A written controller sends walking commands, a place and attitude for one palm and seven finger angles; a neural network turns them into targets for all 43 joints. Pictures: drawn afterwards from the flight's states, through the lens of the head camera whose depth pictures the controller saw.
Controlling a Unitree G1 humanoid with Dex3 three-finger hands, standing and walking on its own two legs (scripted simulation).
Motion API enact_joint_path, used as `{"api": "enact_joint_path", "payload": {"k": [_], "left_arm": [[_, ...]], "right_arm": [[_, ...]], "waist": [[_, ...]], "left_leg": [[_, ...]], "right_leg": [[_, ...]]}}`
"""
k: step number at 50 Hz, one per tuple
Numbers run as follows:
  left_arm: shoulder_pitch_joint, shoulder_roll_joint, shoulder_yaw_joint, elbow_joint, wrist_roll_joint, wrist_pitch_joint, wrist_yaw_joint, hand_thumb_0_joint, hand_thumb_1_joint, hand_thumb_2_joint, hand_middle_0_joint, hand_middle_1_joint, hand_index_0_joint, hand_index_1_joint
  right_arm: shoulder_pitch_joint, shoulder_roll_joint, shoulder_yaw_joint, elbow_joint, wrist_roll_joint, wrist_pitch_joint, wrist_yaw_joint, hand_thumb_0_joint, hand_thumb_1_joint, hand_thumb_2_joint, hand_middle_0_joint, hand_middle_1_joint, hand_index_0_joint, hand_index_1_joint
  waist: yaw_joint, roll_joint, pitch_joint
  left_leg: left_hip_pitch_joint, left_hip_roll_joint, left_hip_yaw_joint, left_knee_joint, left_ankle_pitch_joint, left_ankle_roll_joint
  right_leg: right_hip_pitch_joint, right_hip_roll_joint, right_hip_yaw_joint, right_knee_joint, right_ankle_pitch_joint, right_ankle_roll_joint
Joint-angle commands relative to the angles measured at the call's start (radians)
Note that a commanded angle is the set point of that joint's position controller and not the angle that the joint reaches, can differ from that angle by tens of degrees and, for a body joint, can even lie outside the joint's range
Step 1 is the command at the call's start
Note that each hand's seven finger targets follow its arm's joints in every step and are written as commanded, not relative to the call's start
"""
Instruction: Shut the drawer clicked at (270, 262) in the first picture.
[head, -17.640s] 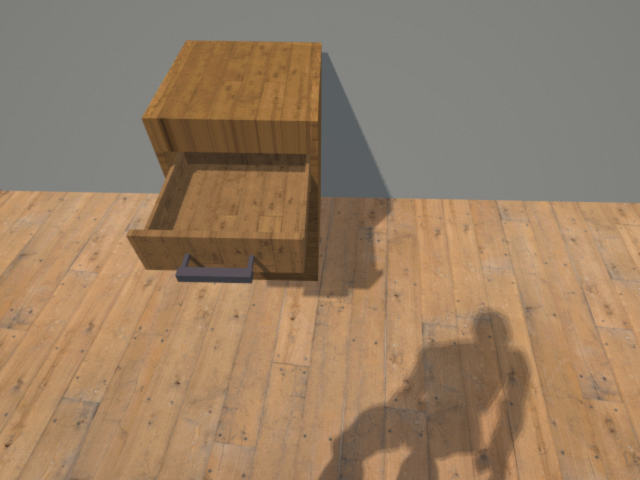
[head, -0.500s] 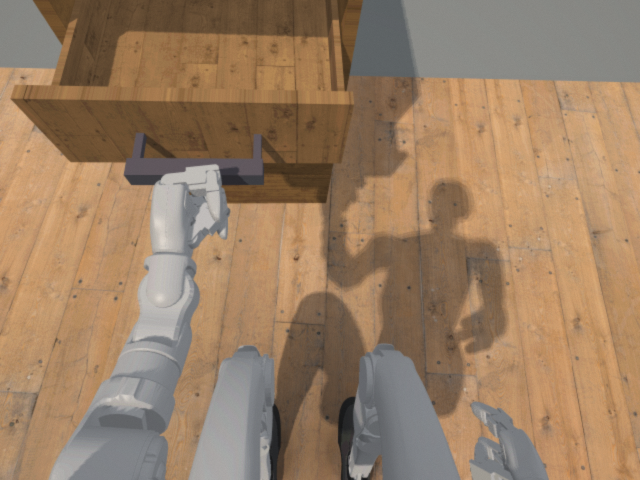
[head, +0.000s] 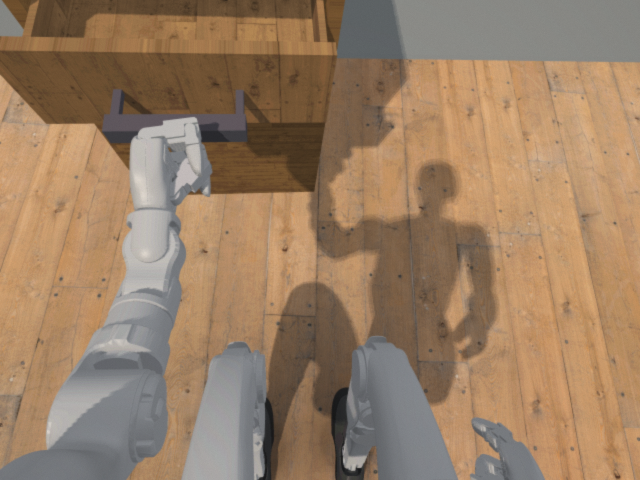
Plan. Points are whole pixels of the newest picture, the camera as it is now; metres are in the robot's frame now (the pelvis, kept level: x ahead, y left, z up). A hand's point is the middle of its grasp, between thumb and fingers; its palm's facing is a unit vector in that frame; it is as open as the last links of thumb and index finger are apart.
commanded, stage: push the drawer shut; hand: left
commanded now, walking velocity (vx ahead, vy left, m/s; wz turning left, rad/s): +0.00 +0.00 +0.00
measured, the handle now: (179, 113) +0.55 +0.17 +0.00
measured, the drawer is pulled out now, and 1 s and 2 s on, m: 0.12 0.00 0.00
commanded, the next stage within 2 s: pull the fist back off the drawer in 1.22 s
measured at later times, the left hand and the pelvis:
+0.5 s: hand (207, 120) +0.54 +0.13 +0.01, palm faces +0.07 -1.00 -0.05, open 2.9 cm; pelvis +0.00 +0.00 -0.01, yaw -2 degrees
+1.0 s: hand (208, 80) +0.60 +0.14 +0.01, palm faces +0.08 -1.00 -0.05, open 2.9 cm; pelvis +0.00 +0.01 -0.02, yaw -4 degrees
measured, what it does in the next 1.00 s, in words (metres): stands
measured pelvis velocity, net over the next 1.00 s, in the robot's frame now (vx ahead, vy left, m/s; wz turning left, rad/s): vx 0.00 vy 0.01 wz -0.06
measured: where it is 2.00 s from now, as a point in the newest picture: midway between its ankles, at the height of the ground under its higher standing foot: (303, 460)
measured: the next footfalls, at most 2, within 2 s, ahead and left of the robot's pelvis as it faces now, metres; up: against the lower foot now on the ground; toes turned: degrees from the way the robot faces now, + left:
none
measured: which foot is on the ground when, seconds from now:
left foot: down 0.00-1.00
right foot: down 0.00-1.00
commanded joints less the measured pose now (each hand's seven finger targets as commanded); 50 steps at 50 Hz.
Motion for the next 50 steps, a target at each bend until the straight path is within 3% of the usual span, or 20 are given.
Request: {"api": "enact_joint_path", "payload": {"k": [1,3,7,9,12,15,16,20,21,25,28,30,32,34,38,41,47,49,50], "left_arm": [[-0.55,0.131,0.001,-0.124,0.018,-0.03,0.005,0.0,0.9,0.9,-1.4,-1.6,-1.4,-1.6],[-0.574,0.166,0.03,-0.079,0.022,-0.023,0.006,0.0,0.9,0.9,-1.4,-1.6,-1.4,-1.6],[-0.616,0.224,0.074,-0.065,0.025,-0.014,-0.003,0.0,0.9,0.9,-1.4,-1.6,-1.4,-1.6],[-0.625,0.223,0.077,-0.058,0.022,-0.011,-0.01,0.0,0.9,0.9,-1.4,-1.6,-1.4,-1.6],[-0.65,0.211,0.064,-0.029,0.023,0.0,-0.019,0.0,0.9,0.9,-1.4,-1.6,-1.4,-1.6],[-0.691,0.23,0.077,-0.025,0.031,0.0,-0.015,0.0,0.9,0.9,-1.4,-1.6,-1.4,-1.6],[-0.708,0.267,0.104,-0.035,0.032,-0.003,-0.012,0.0,0.9,0.9,-1.4,-1.6,-1.4,-1.6],[-0.743,0.257,0.091,-0.019,0.04,-0.002,-0.009,0.0,0.9,0.9,-1.4,-1.6,-1.4,-1.6],[-0.74,0.275,0.105,0.009,0.045,0.002,-0.008,0.0,0.9,0.9,-1.4,-1.6,-1.4,-1.6],[-0.816,0.325,0.121,0.045,0.061,0.011,-0.004,0.0,0.9,0.9,-1.4,-1.6,-1.4,-1.6],[-0.854,0.372,0.14,0.061,0.073,0.021,-0.011,0.0,0.9,0.9,-1.4,-1.6,-1.4,-1.6],[-0.875,0.368,0.136,0.059,0.079,0.029,-0.013,0.0,0.9,0.9,-1.4,-1.6,-1.4,-1.6],[-0.893,0.367,0.132,0.059,0.08,0.039,-0.016,0.0,0.9,0.9,-1.4,-1.6,-1.4,-1.6],[-0.901,0.365,0.125,0.052,0.085,0.046,-0.02,0.0,0.9,0.9,-1.4,-1.6,-1.4,-1.6],[-0.943,0.358,0.112,0.049,0.091,0.066,-0.016,0.0,0.9,0.9,-1.4,-1.6,-1.4,-1.6],[-0.98,0.407,0.14,0.06,0.1,0.081,-0.007,0.0,0.9,0.9,-1.4,-1.6,-1.4,-1.6],[-1.04,0.448,0.147,0.108,0.114,0.105,-0.007,0.0,0.9,0.9,-1.4,-1.6,-1.4,-1.6],[-1.076,0.489,0.166,0.091,0.121,0.103,-0.007,0.0,0.9,0.9,-1.4,-1.6,-1.4,-1.6],[-1.077,0.482,0.157,0.103,0.124,0.108,-0.01,0.0,0.9,0.9,-1.4,-1.6,-1.4,-1.6]], "right_arm": [[0.152,-0.171,-0.064,-0.047,-0.007,-0.004,-0.006,0.0,-0.9,-0.9,0.2,0.3,0.2,0.3],[0.163,-0.176,-0.06,-0.045,-0.009,0.001,-0.008,0.0,-0.9,-0.9,0.2,0.3,0.2,0.3],[0.179,-0.18,-0.057,-0.052,-0.014,0.018,-0.006,0.0,-0.9,-0.9,0.2,0.3,0.2,0.3],[0.189,-0.182,-0.056,-0.053,-0.016,0.026,-0.003,0.0,-0.9,-0.9,0.2,0.3,0.2,0.3],[0.197,-0.183,-0.055,-0.052,-0.016,0.036,0.002,0.0,-0.9,-0.9,0.2,0.3,0.2,0.3],[0.216,-0.185,-0.056,-0.047,-0.019,0.043,0.006,0.0,-0.9,-0.9,0.2,0.3,0.2,0.3],[0.222,-0.19,-0.055,-0.047,-0.021,0.045,0.005,0.0,-0.9,-0.9,0.2,0.3,0.2,0.3],[0.238,-0.187,-0.054,-0.04,-0.025,0.053,0.009,0.0,-0.9,-0.9,0.2,0.3,0.2,0.3],[0.242,-0.188,-0.051,-0.039,-0.025,0.055,0.01,0.0,-0.9,-0.9,0.2,0.3,0.2,0.3],[0.255,-0.193,-0.046,-0.031,-0.027,0.058,0.008,0.0,-0.9,-0.9,0.2,0.3,0.2,0.3],[0.266,-0.196,-0.038,-0.034,-0.03,0.058,0.006,0.0,-0.9,-0.9,0.2,0.3,0.2,0.3],[0.28,-0.202,-0.037,-0.032,-0.035,0.063,0.008,0.0,-0.9,-0.9,0.2,0.3,0.2,0.3],[0.29,-0.205,-0.037,-0.03,-0.038,0.067,0.01,0.0,-0.9,-0.9,0.2,0.3,0.2,0.3],[0.299,-0.209,-0.037,-0.034,-0.039,0.073,0.014,0.0,-0.9,-0.9,0.2,0.3,0.2,0.3],[0.313,-0.21,-0.036,-0.031,-0.041,0.08,0.019,0.0,-0.9,-0.9,0.2,0.3,0.2,0.3],[0.322,-0.215,-0.033,-0.024,-0.042,0.084,0.019,0.0,-0.9,-0.9,0.2,0.3,0.2,0.3],[0.34,-0.213,-0.019,-0.019,-0.044,0.08,0.02,0.0,-0.9,-0.9,0.2,0.3,0.2,0.3],[0.353,-0.217,-0.016,-0.02,-0.047,0.077,0.019,0.0,-0.9,-0.9,0.2,0.3,0.2,0.3],[0.352,-0.215,-0.015,-0.021,-0.046,0.077,0.021,0.0,-0.9,-0.9,0.2,0.3,0.2,0.3]], "waist": [[-0.104,0.112,-0.544],[-0.111,0.088,-0.531],[-0.103,0.097,-0.589],[-0.105,0.109,-0.61],[-0.117,0.113,-0.582],[-0.124,0.133,-0.589],[-0.122,0.125,-0.6],[-0.141,0.136,-0.589],[-0.138,0.124,-0.571],[-0.166,0.119,-0.546],[-0.166,0.165,-0.553],[-0.169,0.216,-0.577],[-0.178,0.214,-0.599],[-0.176,0.257,-0.62],[-0.197,0.258,-0.616],[-0.208,0.229,-0.604],[-0.233,0.223,-0.571],[-0.234,0.257,-0.591],[-0.238,0.276,-0.591]], "left_leg": [[0.411,-0.013,-0.106,-0.206,0.105,-0.02],[0.388,-0.011,-0.109,-0.204,0.096,-0.016],[0.381,-0.013,-0.099,-0.187,0.138,-0.013],[0.403,-0.008,-0.108,-0.191,0.16,-0.014],[0.393,-0.004,-0.113,-0.191,0.14,-0.014],[0.41,-0.003,-0.119,-0.191,0.153,-0.015],[0.403,-0.001,-0.12,-0.185,0.159,-0.014],[0.405,0.002,-0.121,-0.179,0.17,-0.012],[0.383,0.001,-0.123,-0.181,0.152,-0.012],[0.335,0.001,-0.12,-0.166,0.116,-0.005],[0.337,0.002,-0.122,-0.163,0.116,-0.006],[0.391,0.005,-0.137,-0.163,0.154,-0.012],[0.419,0.01,-0.148,-0.158,0.183,-0.013],[0.47,0.016,-0.167,-0.167,0.209,-0.022],[0.485,0.023,-0.181,-0.162,0.225,-0.021],[0.442,0.022,-0.173,-0.148,0.212,-0.015],[0.363,0.018,-0.157,-0.131,0.174,-0.005],[0.387,0.019,-0.163,-0.129,0.195,-0.006],[0.388,0.017,-0.158,-0.127,0.2,-0.007]], "right_leg": [[0.22,0.04,0.089,-0.219,0.079,0.021],[0.221,0.042,0.087,-0.217,0.073,0.021],[0.262,0.046,0.097,-0.215,0.099,0.021],[0.253,0.047,0.09,-0.21,0.113,0.021],[0.232,0.05,0.088,-0.213,0.1,0.021],[0.216,0.051,0.083,-0.208,0.109,0.021],[0.224,0.052,0.084,-0.204,0.113,0.021],[0.212,0.056,0.083,-0.208,0.12,0.022],[0.213,0.057,0.081,-0.208,0.106,0.021],[0.203,0.06,0.088,-0.213,0.084,0.023],[0.185,0.06,0.084,-0.201,0.081,0.019],[0.149,0.059,0.072,-0.186,0.105,0.016],[0.136,0.061,0.066,-0.179,0.122,0.017],[0.113,0.059,0.058,-0.168,0.137,0.015],[0.094,0.059,0.053,-0.165,0.15,0.018],[0.109,0.063,0.053,-0.168,0.145,0.02],[0.124,0.069,0.058,-0.176,0.121,0.02],[0.119,0.07,0.055,-0.171,0.133,0.02],[0.113,0.07,0.057,-0.172,0.136,0.018]]}}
